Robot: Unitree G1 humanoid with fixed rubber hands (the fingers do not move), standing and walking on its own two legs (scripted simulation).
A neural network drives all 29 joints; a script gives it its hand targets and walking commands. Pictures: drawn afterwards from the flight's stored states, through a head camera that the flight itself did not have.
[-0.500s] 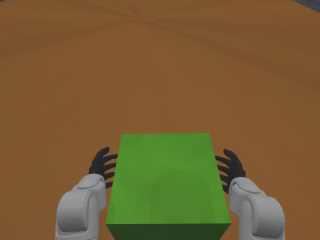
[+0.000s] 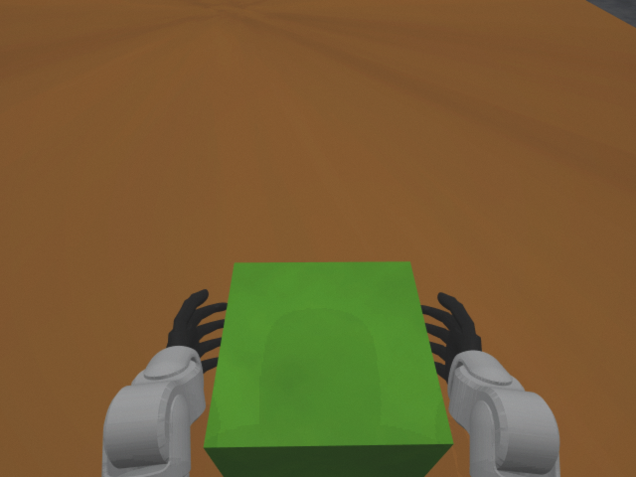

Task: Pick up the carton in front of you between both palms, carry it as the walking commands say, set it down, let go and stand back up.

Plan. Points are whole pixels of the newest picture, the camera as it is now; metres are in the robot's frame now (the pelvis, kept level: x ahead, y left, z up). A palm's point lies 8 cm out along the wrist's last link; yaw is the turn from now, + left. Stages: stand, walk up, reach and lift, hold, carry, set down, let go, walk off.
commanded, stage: carry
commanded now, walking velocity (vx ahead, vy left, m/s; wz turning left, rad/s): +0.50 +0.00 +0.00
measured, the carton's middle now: (322, 387) +0.24 +0.00 +0.00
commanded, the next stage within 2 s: none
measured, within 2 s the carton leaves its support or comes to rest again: neither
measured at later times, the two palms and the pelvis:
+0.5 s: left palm (248, 169) +0.55 +0.12 +0.09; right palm (429, 173) +0.57 -0.18 +0.08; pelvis +0.32 -0.04 +0.00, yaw +4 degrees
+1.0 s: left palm (247, 113) +0.71 +0.14 +0.10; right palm (406, 115) +0.72 -0.16 +0.11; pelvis +0.48 -0.01 +0.01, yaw +2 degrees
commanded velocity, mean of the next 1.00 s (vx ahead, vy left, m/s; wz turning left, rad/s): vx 0.13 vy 0.00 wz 0.00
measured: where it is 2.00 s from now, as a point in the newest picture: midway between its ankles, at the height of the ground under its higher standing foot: (312, 422)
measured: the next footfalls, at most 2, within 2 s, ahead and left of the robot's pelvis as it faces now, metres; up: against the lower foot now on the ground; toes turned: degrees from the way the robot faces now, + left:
right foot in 0.40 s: +0.46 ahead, -0.12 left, +0.00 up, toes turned +2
left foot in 0.74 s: +0.49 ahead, +0.10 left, +0.00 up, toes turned -10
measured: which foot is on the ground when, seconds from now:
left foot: down 0.00-0.42, up 0.44-0.72, down 0.74-1.00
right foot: up 0.00-0.38, down 0.40-1.00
